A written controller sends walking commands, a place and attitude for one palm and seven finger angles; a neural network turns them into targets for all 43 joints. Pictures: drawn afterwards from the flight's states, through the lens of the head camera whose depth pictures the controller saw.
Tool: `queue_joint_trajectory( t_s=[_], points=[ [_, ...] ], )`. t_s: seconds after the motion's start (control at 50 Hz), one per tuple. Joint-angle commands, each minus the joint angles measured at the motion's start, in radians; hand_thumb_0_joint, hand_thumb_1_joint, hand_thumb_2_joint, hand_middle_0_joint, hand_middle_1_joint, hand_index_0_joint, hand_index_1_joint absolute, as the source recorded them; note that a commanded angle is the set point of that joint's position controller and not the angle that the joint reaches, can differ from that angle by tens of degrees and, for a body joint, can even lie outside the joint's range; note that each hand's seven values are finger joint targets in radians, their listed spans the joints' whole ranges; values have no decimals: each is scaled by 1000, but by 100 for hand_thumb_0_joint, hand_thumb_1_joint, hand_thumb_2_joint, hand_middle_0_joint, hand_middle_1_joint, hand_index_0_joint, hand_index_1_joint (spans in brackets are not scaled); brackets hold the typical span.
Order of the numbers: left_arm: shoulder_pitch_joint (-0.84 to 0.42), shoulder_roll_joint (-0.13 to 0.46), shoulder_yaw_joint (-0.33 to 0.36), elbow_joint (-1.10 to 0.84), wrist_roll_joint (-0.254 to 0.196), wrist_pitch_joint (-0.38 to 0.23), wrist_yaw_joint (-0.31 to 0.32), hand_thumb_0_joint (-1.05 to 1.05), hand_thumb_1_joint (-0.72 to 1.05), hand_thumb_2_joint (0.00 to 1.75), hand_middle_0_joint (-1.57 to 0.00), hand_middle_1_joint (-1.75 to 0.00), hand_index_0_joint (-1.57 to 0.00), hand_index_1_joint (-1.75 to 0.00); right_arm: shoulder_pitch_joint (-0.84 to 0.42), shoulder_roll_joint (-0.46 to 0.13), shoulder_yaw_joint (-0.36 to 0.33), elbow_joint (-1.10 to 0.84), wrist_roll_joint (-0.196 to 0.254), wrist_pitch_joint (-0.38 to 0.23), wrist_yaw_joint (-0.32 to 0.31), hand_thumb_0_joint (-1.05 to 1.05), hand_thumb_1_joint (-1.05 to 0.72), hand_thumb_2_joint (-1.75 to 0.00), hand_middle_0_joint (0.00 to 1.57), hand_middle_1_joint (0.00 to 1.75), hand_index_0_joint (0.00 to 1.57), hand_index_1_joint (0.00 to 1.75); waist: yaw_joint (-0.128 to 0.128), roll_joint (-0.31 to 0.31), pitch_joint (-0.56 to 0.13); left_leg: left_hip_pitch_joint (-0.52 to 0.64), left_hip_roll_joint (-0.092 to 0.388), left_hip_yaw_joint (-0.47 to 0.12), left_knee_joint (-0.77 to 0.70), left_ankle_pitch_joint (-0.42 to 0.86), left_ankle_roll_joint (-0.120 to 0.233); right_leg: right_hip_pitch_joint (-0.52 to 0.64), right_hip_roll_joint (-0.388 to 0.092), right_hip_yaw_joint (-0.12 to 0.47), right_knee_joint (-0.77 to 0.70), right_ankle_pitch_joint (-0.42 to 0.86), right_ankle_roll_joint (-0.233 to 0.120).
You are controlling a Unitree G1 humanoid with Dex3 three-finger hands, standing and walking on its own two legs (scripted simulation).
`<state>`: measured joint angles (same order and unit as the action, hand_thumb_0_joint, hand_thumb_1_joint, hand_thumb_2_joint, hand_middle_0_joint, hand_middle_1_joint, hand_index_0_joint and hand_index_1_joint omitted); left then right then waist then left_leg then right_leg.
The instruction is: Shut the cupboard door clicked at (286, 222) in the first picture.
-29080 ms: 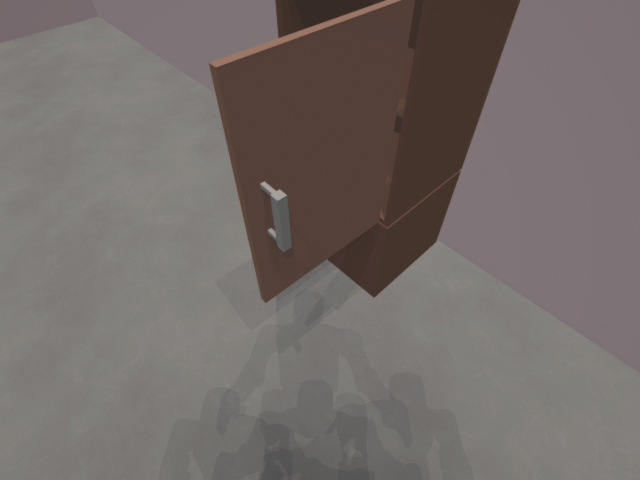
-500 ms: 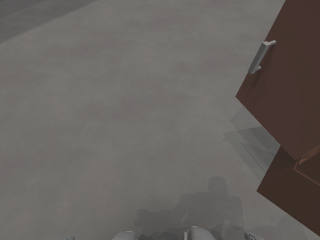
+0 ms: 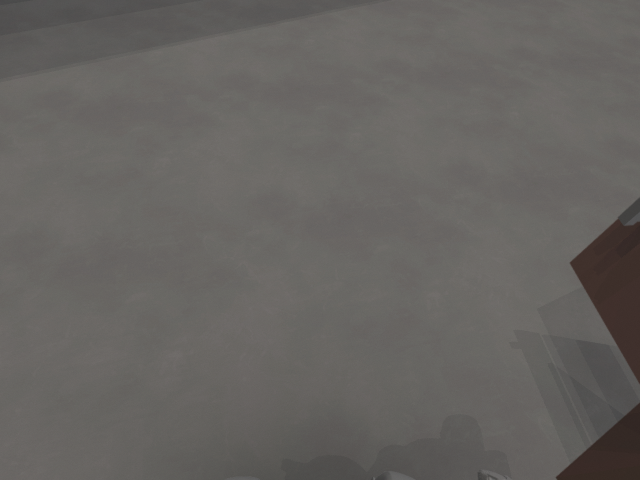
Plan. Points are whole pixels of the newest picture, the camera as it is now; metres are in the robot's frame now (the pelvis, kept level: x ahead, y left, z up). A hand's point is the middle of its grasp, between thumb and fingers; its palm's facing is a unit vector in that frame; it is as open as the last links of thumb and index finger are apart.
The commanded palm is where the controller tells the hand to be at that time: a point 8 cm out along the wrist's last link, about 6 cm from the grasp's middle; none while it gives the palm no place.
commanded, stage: walk to a spot facing it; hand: left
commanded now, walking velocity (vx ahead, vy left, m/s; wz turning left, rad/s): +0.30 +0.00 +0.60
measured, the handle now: out of the picture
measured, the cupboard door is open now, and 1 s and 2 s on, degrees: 67 67 67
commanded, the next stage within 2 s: turn to face it in 0.86 s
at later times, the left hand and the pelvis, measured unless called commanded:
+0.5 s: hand out of the picture +0.08 +0.17 -0.14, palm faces +0.34 -0.91 -0.23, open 7.4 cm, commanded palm none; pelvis +0.12 -0.02 +0.02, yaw +20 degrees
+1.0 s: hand (112, 363) +0.27 +0.32 -0.13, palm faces +0.53 -0.81 -0.23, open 7.4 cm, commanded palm none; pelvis +0.27 +0.08 +0.02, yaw +33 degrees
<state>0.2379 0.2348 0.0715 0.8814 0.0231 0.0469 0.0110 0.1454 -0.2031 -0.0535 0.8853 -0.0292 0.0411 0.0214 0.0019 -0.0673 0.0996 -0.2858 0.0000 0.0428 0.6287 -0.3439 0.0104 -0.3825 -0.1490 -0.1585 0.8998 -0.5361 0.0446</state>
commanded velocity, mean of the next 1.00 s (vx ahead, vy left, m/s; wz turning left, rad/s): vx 0.27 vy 0.00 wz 0.48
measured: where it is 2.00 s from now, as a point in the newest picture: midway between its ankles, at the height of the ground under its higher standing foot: (275, 404)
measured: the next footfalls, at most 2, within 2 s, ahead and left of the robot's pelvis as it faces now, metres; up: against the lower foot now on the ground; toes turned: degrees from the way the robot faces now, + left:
right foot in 0.26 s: +0.14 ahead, -0.14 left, +0.00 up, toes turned +3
left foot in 0.66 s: +0.24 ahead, +0.18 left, +0.00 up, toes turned +33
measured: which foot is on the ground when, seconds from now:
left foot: down 0.00-0.24, up 0.26-0.64, down 0.66-1.00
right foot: up 0.00-0.24, down 0.26-0.66, up 0.68-1.00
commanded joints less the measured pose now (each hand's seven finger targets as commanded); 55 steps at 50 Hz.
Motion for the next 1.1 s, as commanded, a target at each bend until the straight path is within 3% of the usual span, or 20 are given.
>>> queue_joint_trajectory(
  t_s=[0.0, 0.12, 0.18, 0.2, 0.22, 0.24, 0.26, 0.32, 0.36, 0.52, 0.56, 0.6, 0.62, 0.64, 0.66, 0.72, 0.76, 0.94, 1.04, 1.08],
  points=[
    [-156, 93, 32, -138, 1, -40, -19, 0, 90, 90, -20, -30, -20, -30, 138, -209, -42, -33, -8, -39, -35, 0, -90, -90, 20, 30, 20, 30, -73, 304, -68, 186, 282, -407, -341, 128, 177, -298, 25, 143, 216, 82, 12],
    [-109, 72, 23, -107, -2, -49, -43, 0, 90, 90, -20, -30, -20, -30, 105, -223, -42, -27, -7, -50, -31, 0, -90, -90, 20, 30, 20, 30, -34, 232, -64, 109, 190, -312, -346, 26, 151, -95, 90, 78, -126, 146, 24],
    [36, 87, 34, -65, 0, -59, -45, 0, 90, 90, -20, -30, -20, -30, 40, -216, -45, -36, -2, -44, -27, 0, -90, -90, 20, 30, 20, 30, 46, 193, -69, -114, 140, -303, -247, -119, 118, 236, 142, 41, -333, 250, 22],
    [143, 142, 51, -37, 5, -71, -38, 0, 90, 90, -20, -30, -20, -30, 10, -183, -41, -48, 7, -47, -23, 0, -90, -90, 20, 30, 20, 30, 104, 66, -84, -285, 55, -242, -102, -202, 77, 441, 82, 121, -457, 177, 6],
    [257, 248, 73, -17, 20, -83, -20, 0, 90, 90, -20, -30, -20, -30, 26, -98, -24, -70, 19, -54, -19, 0, -90, -90, 20, 30, 20, 30, 153, -252, -156, -459, -72, -78, 250, -287, 13, 588, -220, 478, -644, -106, -77],
    [243, 259, 61, -22, 6, -73, -11, 0, 90, 90, -20, -30, -20, -30, -14, -111, -31, -96, 6, -51, -14, 0, -90, -90, 20, 30, 20, 30, 138, -243, -92, -500, -46, -107, 495, -309, 8, 448, -349, 663, -768, -250, -148],
    [172, 232, 60, -35, 5, -80, -4, 0, 90, 90, -20, -30, -20, -30, -10, -123, -37, -90, -2, -49, -9, 0, -90, -90, 20, 30, 20, 30, 89, -202, -55, -506, 6, -146, 620, -216, 9, 341, -353, 702, -787, -313, -178],
    [12, 120, 32, -55, 9, -101, 2, 0, 90, 90, -20, -30, -20, -30, 25, -94, -36, -35, -5, -38, 18, 0, -90, -90, 20, 30, 20, 30, -6, -75, -28, -406, 95, -103, 629, 10, -19, 201, -242, 294, -728, 37, -134],
    [40, 105, 28, -33, 7, -113, 0, 0, 90, 90, -20, -30, -20, -30, 23, -65, -28, -27, 1, -29, 28, 0, -90, -90, 20, 30, 20, 30, -6, -100, -33, -381, 89, -45, 527, 51, -34, 241, -197, 127, -705, 295, -123],
    [159, 139, 35, 43, 8, -120, 0, 0, 90, 90, -20, -30, -20, -30, -137, -40, -5, -88, 3, -43, 52, 0, -90, -90, 20, 30, 20, 30, 45, -74, -24, -321, 69, 71, 111, 67, -1, 425, -233, -49, -616, 655, -114],
    [149, 153, 40, 41, 8, -118, 0, 0, 90, 90, -20, -30, -20, -30, -114, -57, -10, -93, 2, -51, 48, 0, -90, -90, 20, 30, 20, 30, 20, -72, -47, -228, 40, 97, 57, 26, 26, 432, -251, -71, -536, 789, -112],
    [128, 173, 45, 38, 2, -113, -4, 0, 90, 90, -20, -30, -20, -30, 47, -107, -27, -55, -7, -58, 36, 0, -90, -90, 20, 30, 20, 30, -68, -27, -143, 78, -32, 139, -52, 73, 51, 328, -206, -149, -266, 864, -74],
    [114, 163, 45, 16, -4, -110, -13, 0, 90, 90, -20, -30, -20, -30, 204, -197, -49, -19, -10, -62, 22, 0, -90, -90, 20, 30, 20, 30, -154, 105, -251, 357, 42, 12, -114, 85, 90, 142, -163, -155, -4, 673, -39],
    [102, 95, 31, -41, -13, -103, -31, 0, 90, 90, -20, -30, -20, -30, 318, -343, -86, -2, -18, -68, 7, 0, -90, -90, 20, 30, 20, 30, -184, 392, -318, 575, 372, -512, -207, 193, 222, -244, 17, -104, 341, -33, 24],
    [-14, 121, 22, -97, -7, -99, -23, 0, 90, 90, -20, -30, -20, -30, 356, -375, -84, 19, 2, -61, -6, 0, -90, -90, 20, 30, 20, 30, -203, 261, -322, 548, 450, -618, -282, 240, 277, -342, 26, 72, 433, -74, 3],
    [-23, 81, 30, -62, 3, -87, -23, 0, 90, 90, -20, -30, -20, -30, 131, -239, -41, -48, 1, -77, -26, 0, -90, -90, 20, 30, 20, 30, -91, 239, -122, 145, 335, -401, -364, -7, 191, -285, -37, 155, 381, 109, -1],
    [42, 64, 31, -28, 11, -70, -31, 0, 90, 90, -20, -30, -20, -30, 75, -190, -21, -52, -1, -90, -30, 0, -90, -90, 20, 30, 20, 30, -33, 213, -99, 66, 264, -301, -377, 82, 167, -215, -24, 147, 295, 185, 9],
    [-88, 48, 19, -93, 4, -56, -35, 0, 90, 90, -20, -30, -20, -30, 115, -162, -30, -3, 2, -86, -23, 0, -90, -90, 20, 30, 20, 30, -18, 157, -67, 62, 206, -233, -388, 216, 185, -137, 44, 117, -92, 331, 33],
    [13, 20, -6, -26, 4, -72, -21, 0, 90, 90, -20, -30, -20, -30, 148, -107, -14, 64, 5, -81, -41, 0, -90, -90, 20, 30, 20, 30, 26, 138, -103, 59, 176, -130, -220, 347, 118, 169, 115, 75, -365, 425, -13],
    [133, 111, 10, 24, 7, -90, -9, 0, 90, 90, -20, -30, -20, -30, 192, -53, -2, 77, 16, -85, -34, 0, -90, -90, 20, 30, 20, 30, 63, -57, -148, -97, 56, -26, -3, 86, 28, 414, -42, 311, -463, 618, -80]
  ],
)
